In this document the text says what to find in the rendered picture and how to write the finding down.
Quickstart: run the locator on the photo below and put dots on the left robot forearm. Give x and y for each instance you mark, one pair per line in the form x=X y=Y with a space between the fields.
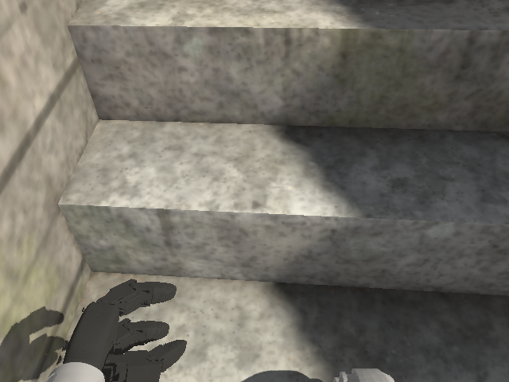
x=76 y=372

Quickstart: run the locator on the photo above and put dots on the robot left hand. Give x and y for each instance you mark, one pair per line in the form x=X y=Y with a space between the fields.
x=99 y=339

